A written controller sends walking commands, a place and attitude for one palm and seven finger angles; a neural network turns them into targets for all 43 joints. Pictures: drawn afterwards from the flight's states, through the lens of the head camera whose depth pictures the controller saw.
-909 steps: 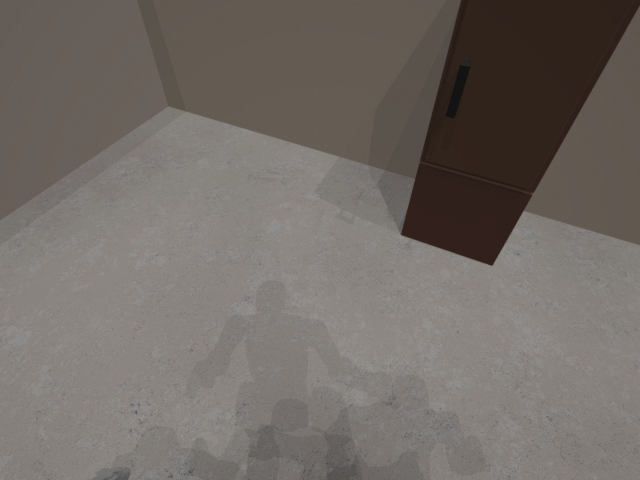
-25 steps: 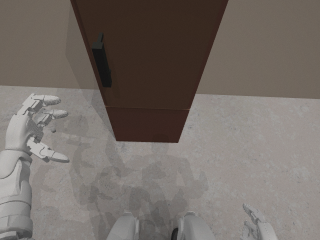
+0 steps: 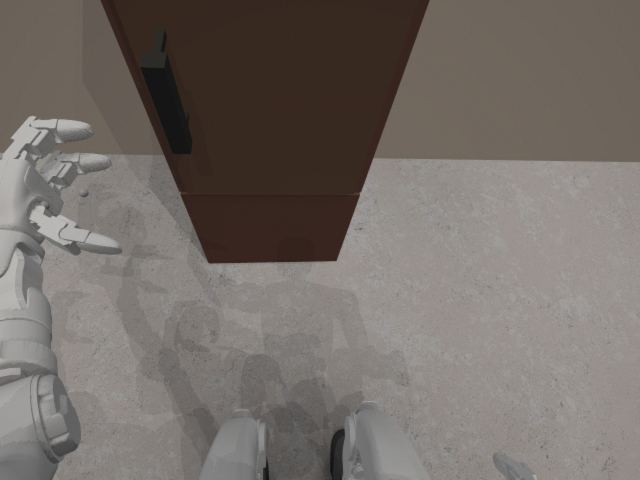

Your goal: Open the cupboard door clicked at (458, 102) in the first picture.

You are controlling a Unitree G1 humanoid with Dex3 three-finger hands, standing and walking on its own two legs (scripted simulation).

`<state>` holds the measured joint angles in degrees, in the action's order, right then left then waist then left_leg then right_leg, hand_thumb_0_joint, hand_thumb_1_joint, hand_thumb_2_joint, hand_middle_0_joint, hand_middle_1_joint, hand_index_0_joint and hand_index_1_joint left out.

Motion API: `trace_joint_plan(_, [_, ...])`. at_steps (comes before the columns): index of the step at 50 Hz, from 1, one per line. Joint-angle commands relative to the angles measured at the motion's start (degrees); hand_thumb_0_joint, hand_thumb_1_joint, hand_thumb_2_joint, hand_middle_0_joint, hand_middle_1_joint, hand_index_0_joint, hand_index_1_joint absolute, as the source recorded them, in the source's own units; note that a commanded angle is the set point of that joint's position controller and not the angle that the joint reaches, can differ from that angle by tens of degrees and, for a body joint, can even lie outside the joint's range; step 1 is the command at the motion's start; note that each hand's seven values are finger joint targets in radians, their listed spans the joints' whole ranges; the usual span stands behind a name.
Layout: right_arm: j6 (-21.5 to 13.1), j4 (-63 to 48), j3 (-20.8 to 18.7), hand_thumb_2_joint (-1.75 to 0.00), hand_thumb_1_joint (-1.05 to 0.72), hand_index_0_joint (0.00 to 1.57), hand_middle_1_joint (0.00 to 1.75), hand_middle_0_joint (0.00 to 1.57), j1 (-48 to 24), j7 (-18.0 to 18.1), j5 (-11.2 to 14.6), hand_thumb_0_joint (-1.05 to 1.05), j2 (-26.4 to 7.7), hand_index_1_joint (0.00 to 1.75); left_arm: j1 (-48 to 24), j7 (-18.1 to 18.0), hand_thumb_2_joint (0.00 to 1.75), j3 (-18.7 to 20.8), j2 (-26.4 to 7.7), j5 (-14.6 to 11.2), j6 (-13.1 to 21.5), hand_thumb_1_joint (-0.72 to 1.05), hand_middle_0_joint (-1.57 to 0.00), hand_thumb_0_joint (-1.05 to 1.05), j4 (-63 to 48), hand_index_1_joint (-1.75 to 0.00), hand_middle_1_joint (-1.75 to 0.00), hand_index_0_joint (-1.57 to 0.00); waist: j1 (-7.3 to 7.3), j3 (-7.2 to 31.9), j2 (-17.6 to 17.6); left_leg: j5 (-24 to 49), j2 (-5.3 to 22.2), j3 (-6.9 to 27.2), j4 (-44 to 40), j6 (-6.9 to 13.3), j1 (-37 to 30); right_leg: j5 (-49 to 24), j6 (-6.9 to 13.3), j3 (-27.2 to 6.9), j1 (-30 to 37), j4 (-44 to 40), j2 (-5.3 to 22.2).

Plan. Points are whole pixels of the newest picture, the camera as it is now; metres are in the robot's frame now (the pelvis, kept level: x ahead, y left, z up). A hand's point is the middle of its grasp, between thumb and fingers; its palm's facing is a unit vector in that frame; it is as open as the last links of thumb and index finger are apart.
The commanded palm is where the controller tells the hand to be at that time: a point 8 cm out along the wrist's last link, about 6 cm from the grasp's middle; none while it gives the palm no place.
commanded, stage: move the hooked fingers beside the handle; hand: left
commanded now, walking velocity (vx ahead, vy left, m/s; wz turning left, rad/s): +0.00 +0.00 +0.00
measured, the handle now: (172, 96) +0.59 +0.20 +0.04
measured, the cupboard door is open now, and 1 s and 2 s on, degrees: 0 0 0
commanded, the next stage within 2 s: slide the fingers in behind the handle in 1.46 s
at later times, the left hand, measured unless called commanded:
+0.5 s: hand (109, 138) +0.51 +0.26 +0.04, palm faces +0.04 -1.00 -0.02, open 14.0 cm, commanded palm +0.50 +0.30 +0.04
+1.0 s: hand (111, 124) +0.55 +0.27 +0.03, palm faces +0.05 -1.00 -0.01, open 14.0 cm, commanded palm +0.54 +0.30 +0.04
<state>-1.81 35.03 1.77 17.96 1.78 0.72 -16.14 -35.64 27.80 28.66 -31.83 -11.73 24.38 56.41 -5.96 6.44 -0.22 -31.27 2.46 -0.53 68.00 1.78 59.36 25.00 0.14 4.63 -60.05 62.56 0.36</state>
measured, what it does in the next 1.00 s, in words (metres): stands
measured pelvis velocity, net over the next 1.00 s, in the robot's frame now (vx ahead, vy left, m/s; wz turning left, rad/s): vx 0.00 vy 0.01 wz -0.04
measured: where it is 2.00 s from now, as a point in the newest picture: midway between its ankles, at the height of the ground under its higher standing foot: outside the picture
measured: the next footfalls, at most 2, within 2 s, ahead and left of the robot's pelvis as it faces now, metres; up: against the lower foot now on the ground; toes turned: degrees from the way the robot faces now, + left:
none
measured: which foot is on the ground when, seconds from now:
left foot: down 0.00-1.00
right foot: down 0.00-1.00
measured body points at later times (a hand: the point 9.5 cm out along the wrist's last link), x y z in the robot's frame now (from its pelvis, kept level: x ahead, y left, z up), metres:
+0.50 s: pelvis +0.00 +0.01 -0.01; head +0.17 +0.04 +0.40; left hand +0.50 +0.32 +0.05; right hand +0.01 -0.27 -0.11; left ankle +0.00 +0.10 -0.64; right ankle +0.04 -0.13 -0.64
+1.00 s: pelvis +0.00 +0.01 -0.02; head +0.21 +0.05 +0.38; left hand +0.54 +0.33 +0.03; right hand -0.02 -0.25 -0.11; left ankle +0.00 +0.10 -0.64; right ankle +0.04 -0.13 -0.64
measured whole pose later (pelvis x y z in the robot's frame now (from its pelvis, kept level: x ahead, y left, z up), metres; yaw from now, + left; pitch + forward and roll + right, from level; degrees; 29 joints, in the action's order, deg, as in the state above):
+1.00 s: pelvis +0.00 +0.01 -0.02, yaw -2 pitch +30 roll -6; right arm 5.9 33.3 4.9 21.8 -0.6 -1.5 -15.7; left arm -56.4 23.8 33.5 -45.1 -3.3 20.8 68.9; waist -13.3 4.7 1.3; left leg -32.6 3.8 0.4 72.2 2.5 70.3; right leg 24.6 -0.5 5.4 -69.7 63.9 -1.0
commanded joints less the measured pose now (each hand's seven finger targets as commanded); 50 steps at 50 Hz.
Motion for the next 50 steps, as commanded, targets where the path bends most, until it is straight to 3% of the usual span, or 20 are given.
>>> trace_joint_plan(1, [-0.55, -3.87, -4.05, -0.90, -0.90, 0.20, 0.30, 0.20, 7.94, 0.70, -0.05, 0.00, -10.49, 0.30, -20.30, -0.74, 0.30, 2.03, -16.47, -0.54, 2.99, -0.50, -0.30, 0.00, -9.70, -1.20, -1.20, -0.30, -0.22, 26.77, 9.86, 27.62, -0.48, 4.07, -9.12, -0.81, -19.16, -14.19, 1.19, -2.15, 11.75, -5.24, -1.95])
trace_joint_plan(2, [-0.14, -3.68, -4.05, -0.90, -0.90, 0.20, 0.30, 0.20, 8.47, 0.68, -0.22, 0.00, -10.82, 0.30, -21.13, -1.28, 0.30, 3.85, -18.89, -0.18, 2.97, -0.50, -0.30, 0.00, -9.39, -1.20, -1.20, -0.30, -0.02, 27.56, 8.47, 28.17, -0.32, 4.28, -9.10, -0.83, -19.07, -14.78, 1.03, -2.10, 12.61, -5.24, -1.98])
trace_joint_plan(5, [0.55, -3.60, -3.85, -0.90, -0.90, 0.20, 0.30, 0.20, 8.50, 0.39, -0.33, 0.00, -10.54, 0.30, -24.28, -2.26, 0.30, 1.81, -17.19, 0.74, 3.06, -0.50, -0.30, 0.00, -7.95, -1.20, -1.20, -0.30, -1.17, 26.33, 9.48, 25.83, -0.40, 4.22, -9.03, -0.83, -18.40, -13.07, 0.93, -1.97, 10.88, -5.43, -1.99])
trace_joint_plan(6, [0.83, -3.40, -3.74, -0.90, -0.90, 0.20, 0.30, 0.20, 9.04, 0.51, -0.51, 0.00, -10.81, 0.30, -25.58, -2.73, 0.30, 2.88, -18.67, 1.00, 3.28, -0.50, -0.30, 0.00, -6.67, -1.20, -1.20, -0.30, -1.53, 25.70, 7.53, 25.41, -0.32, 4.61, -8.79, -0.63, -17.43, -12.86, 1.05, -1.88, 10.73, -5.22, -2.08])
trace_joint_plan(10, [1.49, -2.71, -3.59, -0.90, -0.90, 0.20, 0.30, 0.20, 9.64, 0.38, -0.92, 0.00, -10.91, 0.30, -31.02, -3.59, 0.30, 0.75, -18.00, 2.43, 4.10, -0.50, -0.30, 0.00, -6.31, -1.20, -1.20, -0.30, -2.82, 27.34, 11.58, 25.91, -0.12, 5.39, -8.46, -1.16, -20.27, -11.52, 1.01, -1.67, 7.53, -5.07, -1.99])
trace_joint_plan(12, [2.07, -2.53, -3.43, -0.90, -0.90, 0.20, 0.30, 0.20, 10.43, 0.39, -1.12, 0.00, -11.25, 0.30, -31.43, -3.99, 0.30, 2.48, -20.41, 2.93, 4.23, -0.50, -0.30, 0.00, -4.55, -1.20, -1.20, -0.30, -2.65, 28.99, 10.88, 27.46, -0.06, 5.75, -8.16, -1.30, -20.57, -12.00, 1.07, -1.60, 7.98, -4.70, -2.17])
trace_joint_plan(16, [2.98, -2.38, -2.97, -0.90, -0.90, 0.20, 0.30, 0.20, 11.15, 0.29, -1.31, 0.00, -11.41, 0.30, -34.18, -4.51, 0.30, 1.71, -20.53, 3.76, 3.05, -0.50, -0.30, 0.00, -0.52, -1.20, -1.20, -0.30, -4.08, 26.94, 10.80, 26.50, -0.04, 5.98, -7.49, -0.96, -18.47, -11.63, 1.05, -1.44, 6.07, -4.48, -2.15])
trace_joint_plan(19, [3.59, -2.57, -2.61, -0.90, -0.90, 0.20, 0.30, 0.20, 11.72, 0.33, -1.62, 0.00, -11.72, 0.30, -37.96, -4.99, 0.30, 2.76, -23.82, 4.71, 2.94, -0.50, -0.30, 0.00, -0.75, -1.20, -1.20, -0.30, -4.71, 28.94, 10.98, 26.20, -0.11, 5.95, -6.74, -0.76, -17.00, -12.44, 0.81, -1.77, 7.31, -4.06, -2.15])
trace_joint_plan(21, [3.85, -2.65, -2.60, -0.90, -0.90, 0.20, 0.30, 0.20, 12.38, 0.16, -1.79, 0.00, -11.70, 0.30, -38.83, -5.17, 0.30, 3.14, -24.62, 5.10, 3.40, -0.50, -0.30, 0.00, -1.16, -1.20, -1.20, -0.30, -4.60, 30.94, 14.04, 29.10, 0.09, 6.33, -6.20, -1.18, -19.34, -13.08, 1.11, -1.61, 5.83, -3.39, -2.28])
trace_joint_plan(23, [4.38, -2.46, -2.48, -0.90, -0.90, 0.20, 0.30, 0.20, 13.02, -0.13, -1.98, 0.00, -11.81, 0.30, -38.92, -5.22, 0.30, 4.33, -26.38, 5.42, 3.27, -0.50, -0.30, 0.00, -0.43, -1.20, -1.20, -0.30, -4.52, 32.15, 13.31, 30.94, 0.23, 6.40, -5.66, -1.18, -19.24, -14.71, 0.98, -1.60, 7.11, -3.31, -2.43])
trace_joint_plan(26, [5.09, -2.34, -2.17, -0.90, -0.90, 0.20, 0.30, 0.20, 13.61, -0.21, -1.89, 0.00, -11.80, 0.30, -41.11, -4.96, 0.30, 2.11, -24.56, 5.85, 2.10, -0.50, -0.30, 0.00, 2.37, -1.20, -1.20, -0.30, -6.45, 29.05, 11.95, 29.09, 0.37, 6.50, -5.31, -0.65, -17.05, -14.26, 0.86, -1.52, 5.46, -3.54, -2.55])
trace_joint_plan(29, [5.57, -2.28, -1.66, -0.90, -0.90, 0.20, 0.30, 0.20, 14.21, 0.05, -1.97, 0.00, -12.29, 0.30, -44.45, -5.32, 0.30, 3.20, -28.36, 7.16, 0.80, -0.50, -0.30, 0.00, 4.54, -1.20, -1.20, -0.30, -7.27, 28.61, 11.79, 25.69, 0.25, 6.24, -4.80, -0.21, -13.78, -12.83, 0.66, -1.72, 5.55, -3.49, -2.57])
trace_joint_plan(33, [5.80, -2.13, -1.56, -0.90, -0.90, 0.20, 0.30, 0.20, 15.59, -0.21, -2.56, 0.00, -12.42, 0.30, -48.74, -5.90, 0.30, 4.48, -31.58, 8.24, 1.45, -0.50, -0.30, 0.00, 1.84, -1.20, -1.20, -0.30, -7.47, 34.40, 17.14, 30.99, 0.47, 6.93, -3.43, -0.86, -17.76, -15.00, 0.93, -1.55, 4.35, -2.34, -2.62])
trace_joint_plan(37, [6.66, -2.95, -1.17, -0.90, -0.90, 0.20, 0.30, 0.20, 15.99, -0.75, -2.38, 0.00, -12.33, 0.30, -42.64, -4.79, 0.30, 3.21, -29.04, 8.24, -0.45, -0.50, -0.30, 0.00, 5.95, -1.20, -1.20, -0.30, -7.37, 31.75, 14.38, 31.19, 0.59, 6.11, -3.36, -0.22, -15.01, -16.75, 0.76, -1.57, 5.50, -2.64, -2.85])
trace_joint_plan(40, [7.03, -3.63, -1.05, -0.90, -0.90, 0.20, 0.30, 0.20, 15.88, -0.66, -2.27, 0.00, -12.47, 0.30, -43.23, -4.57, 0.30, 5.37, -32.83, 8.25, -1.19, -0.50, -0.30, 0.00, 4.56, -1.20, -1.20, -0.30, -6.84, 31.42, 13.49, 28.16, 0.40, 5.56, -3.37, 0.23, -11.62, -16.42, 0.64, -1.87, 7.86, -2.69, -2.90])
trace_joint_plan(43, [7.00, -3.79, -1.59, -0.90, -0.90, 0.20, 0.30, 0.20, 16.45, -0.93, -2.46, 0.00, -12.36, 0.30, -43.13, -4.60, 0.30, 7.77, -34.92, 7.77, 0.30, -0.50, -0.30, 0.00, -0.70, -1.20, -1.20, -0.30, -5.70, 36.98, 16.58, 33.43, 0.60, 6.07, -3.21, -0.28, -16.37, -19.12, 0.83, -1.83, 8.79, -2.18, -2.97])
trace_joint_plan(45, [7.04, -3.27, -1.68, -0.90, -0.90, 0.20, 0.30, 0.20, 16.25, -1.20, -2.43, 0.00, -12.26, 0.30, -42.66, -4.52, 0.30, 7.76, -34.26, 7.40, 0.65, -0.50, -0.30, 0.00, -1.36, -1.20, -1.20, -0.30, -5.87, 35.93, 16.55, 33.85, 0.85, 6.16, -3.30, -0.39, -17.21, -18.87, 0.77, -1.68, 8.18, -2.51, -3.10])
trace_joint_plan(46, [7.11, -3.02, -1.69, -0.90, -0.90, 0.20, 0.30, 0.20, 16.39, -1.29, -2.36, 0.00, -12.08, 0.30, -43.67, -4.32, 0.30, 6.29, -32.15, 7.08, 0.74, -0.50, -0.30, 0.00, -1.31, -1.20, -1.20, -0.30, -6.80, 35.34, 16.85, 34.32, 0.93, 6.35, -3.12, -0.27, -17.89, -18.82, 0.86, -1.66, 6.72, -2.51, -3.26])
trace_joint_plan(48, [7.17, -2.83, -1.83, -0.90, -0.90, 0.20, 0.30, 0.20, 16.54, -1.34, -2.28, 0.00, -12.24, 0.30, -41.66, -4.19, 0.30, 7.25, -32.89, 6.98, 0.19, -0.50, -0.30, 0.00, -0.25, -1.20, -1.20, -0.30, -6.16, 35.03, 16.09, 33.82, 0.83, 6.28, -3.52, -0.33, -17.67, -18.55, 0.76, -1.54, 7.78, -2.94, -3.32])
trace_joint_plan(50, [7.29, -2.32, -1.60, -0.90, -0.90, 0.20, 0.30, 0.20, 16.16, -1.34, -2.13, 0.00, -12.01, 0.30, -42.38, -3.79, 0.30, 4.61, -30.09, 7.05, -0.61, -0.50, -0.30, 0.00, 0.96, -1.20, -1.20, -0.30, -7.28, 31.86, 15.93, 32.24, 0.89, 6.24, -3.70, -0.20, -16.93, -17.25, 0.60, -1.35, 5.96, -3.46, -3.23])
